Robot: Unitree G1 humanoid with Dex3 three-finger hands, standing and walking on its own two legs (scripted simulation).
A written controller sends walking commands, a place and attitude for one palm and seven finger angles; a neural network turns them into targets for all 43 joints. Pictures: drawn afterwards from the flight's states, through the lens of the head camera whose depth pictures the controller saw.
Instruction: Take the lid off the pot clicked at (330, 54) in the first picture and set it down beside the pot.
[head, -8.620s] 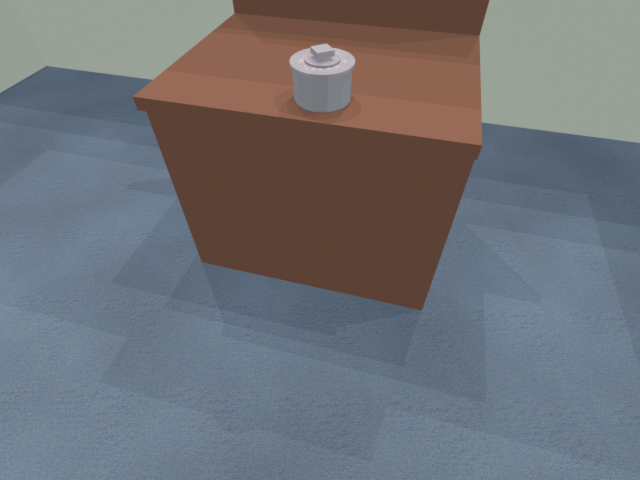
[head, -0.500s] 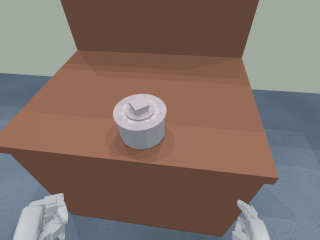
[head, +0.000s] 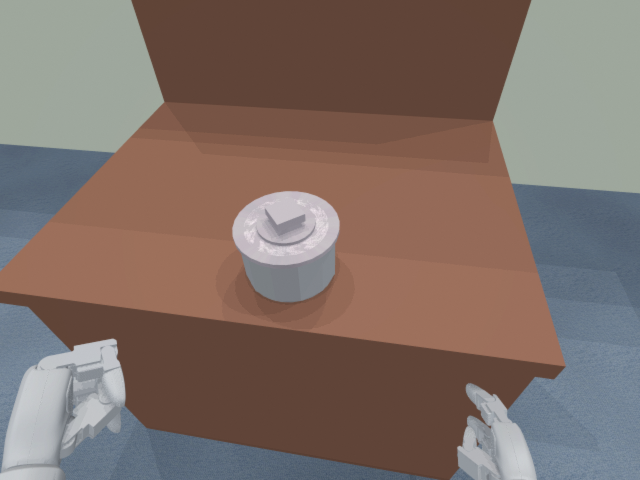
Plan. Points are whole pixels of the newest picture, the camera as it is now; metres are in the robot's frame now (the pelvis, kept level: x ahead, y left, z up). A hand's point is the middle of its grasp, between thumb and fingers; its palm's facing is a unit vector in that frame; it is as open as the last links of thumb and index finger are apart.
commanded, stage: raise the hand higher, near the body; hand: left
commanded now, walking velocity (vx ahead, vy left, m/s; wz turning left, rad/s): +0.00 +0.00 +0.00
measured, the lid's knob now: (284, 214) +0.45 +0.12 +0.10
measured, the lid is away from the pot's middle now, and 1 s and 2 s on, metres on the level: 0.00 0.00 0.00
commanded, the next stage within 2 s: reach forward and open the fingers in 0.12 s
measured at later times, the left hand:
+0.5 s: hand (96, 367) +0.18 +0.26 +0.11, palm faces -0.07 -0.06 -1.00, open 2.9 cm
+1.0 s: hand (103, 318) +0.22 +0.26 +0.14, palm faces -0.16 -0.03 -0.99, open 7.5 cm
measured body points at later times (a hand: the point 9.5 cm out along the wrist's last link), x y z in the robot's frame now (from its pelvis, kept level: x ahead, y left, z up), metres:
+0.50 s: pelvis +0.00 -0.01 +0.00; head +0.00 -0.06 +0.44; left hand +0.18 +0.26 +0.17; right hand +0.21 -0.23 -0.10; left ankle -0.01 +0.10 -0.74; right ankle -0.01 -0.13 -0.74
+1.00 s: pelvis -0.03 +0.01 +0.00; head -0.01 -0.04 +0.45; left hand +0.23 +0.26 +0.19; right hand +0.18 -0.22 -0.10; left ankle -0.01 +0.10 -0.74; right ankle -0.01 -0.13 -0.74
